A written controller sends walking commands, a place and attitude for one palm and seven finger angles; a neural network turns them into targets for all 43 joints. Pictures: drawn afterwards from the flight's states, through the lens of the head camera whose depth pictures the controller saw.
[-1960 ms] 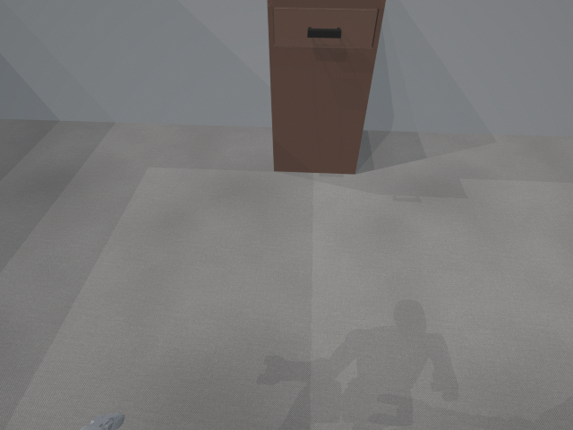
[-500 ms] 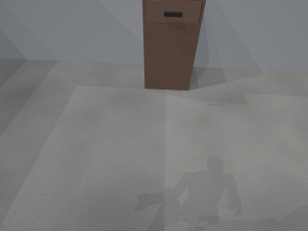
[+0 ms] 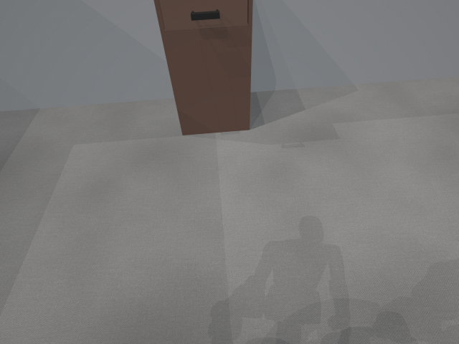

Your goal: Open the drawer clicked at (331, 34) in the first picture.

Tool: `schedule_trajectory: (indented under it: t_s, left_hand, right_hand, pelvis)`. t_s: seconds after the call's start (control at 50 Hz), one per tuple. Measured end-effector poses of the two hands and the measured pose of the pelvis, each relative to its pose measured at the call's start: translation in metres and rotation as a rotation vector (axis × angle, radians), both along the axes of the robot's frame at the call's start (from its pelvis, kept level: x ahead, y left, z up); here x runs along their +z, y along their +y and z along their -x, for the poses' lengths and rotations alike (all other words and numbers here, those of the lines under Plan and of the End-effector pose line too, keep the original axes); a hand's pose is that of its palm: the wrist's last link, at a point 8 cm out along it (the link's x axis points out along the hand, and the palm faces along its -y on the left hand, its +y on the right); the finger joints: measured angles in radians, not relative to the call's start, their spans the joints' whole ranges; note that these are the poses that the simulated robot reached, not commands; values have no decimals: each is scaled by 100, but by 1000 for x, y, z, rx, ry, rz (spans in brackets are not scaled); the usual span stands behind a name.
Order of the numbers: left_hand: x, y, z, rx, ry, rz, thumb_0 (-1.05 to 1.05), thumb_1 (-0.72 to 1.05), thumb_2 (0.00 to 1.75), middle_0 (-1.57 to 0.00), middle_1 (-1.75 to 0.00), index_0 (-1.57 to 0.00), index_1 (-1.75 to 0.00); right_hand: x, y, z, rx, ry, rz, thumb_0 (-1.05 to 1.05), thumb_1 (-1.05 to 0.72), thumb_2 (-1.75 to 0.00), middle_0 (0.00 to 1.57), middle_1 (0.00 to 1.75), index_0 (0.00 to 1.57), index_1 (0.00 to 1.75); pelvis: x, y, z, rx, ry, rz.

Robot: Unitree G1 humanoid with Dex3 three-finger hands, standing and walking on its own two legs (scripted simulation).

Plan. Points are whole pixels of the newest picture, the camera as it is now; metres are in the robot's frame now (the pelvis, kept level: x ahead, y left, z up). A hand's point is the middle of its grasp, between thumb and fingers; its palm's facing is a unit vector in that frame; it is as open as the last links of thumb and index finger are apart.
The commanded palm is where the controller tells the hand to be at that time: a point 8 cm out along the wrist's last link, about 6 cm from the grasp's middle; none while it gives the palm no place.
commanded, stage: walk to a spot facing it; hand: left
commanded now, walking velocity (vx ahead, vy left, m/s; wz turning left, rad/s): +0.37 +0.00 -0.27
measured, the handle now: (205, 13) +1.46 +0.24 +0.00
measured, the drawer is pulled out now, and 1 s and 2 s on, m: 0.00 0.00 0.00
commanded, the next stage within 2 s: turn to face it in 1.36 s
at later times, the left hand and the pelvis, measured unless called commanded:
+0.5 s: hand out of the picture +0.15 +0.20 -0.18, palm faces -0.04 -0.99 -0.12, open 7.4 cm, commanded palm none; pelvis +0.22 +0.04 -0.01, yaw -8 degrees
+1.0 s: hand (203, 180) +0.58 +0.14 -0.16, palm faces -0.35 -0.93 -0.10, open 7.4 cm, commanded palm none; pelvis +0.44 +0.03 +0.01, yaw -17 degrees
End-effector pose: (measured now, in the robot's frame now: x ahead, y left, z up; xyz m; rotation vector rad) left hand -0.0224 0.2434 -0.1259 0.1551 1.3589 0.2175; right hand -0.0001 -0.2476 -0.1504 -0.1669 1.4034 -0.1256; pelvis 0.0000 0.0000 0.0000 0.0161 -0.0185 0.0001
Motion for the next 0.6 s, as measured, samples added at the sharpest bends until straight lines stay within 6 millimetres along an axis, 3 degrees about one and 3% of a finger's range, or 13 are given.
schedule_trajectory:
  t_s: [0.06, 0.18, 0.28, 0.38, 0.44, 0.48, 0.56, 0.6]
  left_hand:
    - [6, -17, -3, 2, 39, 26, 1, 91, 89, -20, -29, -20, -30]
    - [13, -39, -20, -33, 140, 81, 1, 91, 89, -20, -29, -20, -30]
    - [8, -38, -51, -26, 166, 92, 1, 91, 89, -20, -30, -20, -30]
    - [-5, -25, -91, -13, 201, 102, 1, 91, 89, -20, -29, -20, -30]
    - [-21, -9, -123, -27, 235, 113, 1, 91, 89, -20, -30, -20, -30]
    - [-29, 3, -152, -47, 243, 118, 1, 91, 89, -20, -29, -20, -30]
    - [-26, 25, -237, -123, 153, 106, 1, 91, 89, -20, -29, -19, -30]
    - [-21, 32, -285, -160, 83, 101, 1, 91, 89, -19, -29, -19, -30]
  right_hand:
    - [13, -2, -26, -14, -31, -5, 1, -91, -89, 20, 30, 20, 29]
    - [29, 1, -99, -63, -171, -12, 1, -91, -89, 20, 30, 20, 29]
    - [29, 15, -163, -59, -221, -25, 1, -91, -90, 20, 30, 20, 29]
    - [26, 40, -238, -30, -263, -36, 1, -91, -90, 20, 30, 20, 29]
    - [22, 54, -282, -31, -316, -19, 1, -91, -89, 20, 30, 20, 29]
    - [22, 60, -298, -49, -341, 1, 1, -91, -89, 20, 30, 20, 29]
    - [31, 68, -293, -142, -298, 29, 0, -91, -89, 20, 30, 20, 30]
    - [39, 62, -287, -201, -275, 74, -1, -94, -89, 21, 30, 20, 30]
  pelvis:
    - [11, -6, -19, -27, 8, -8]
    - [20, -6, -60, -75, 26, -1]
    - [17, 1, -102, -92, 27, 19]
    - [7, 15, -154, -106, 29, 38]
    - [-6, 28, -191, -120, 26, 43]
    - [-10, 35, -210, -133, 17, 37]
    - [2, 47, -245, -174, 0, 33]
    - [9, 52, -262, -187, 1, 35]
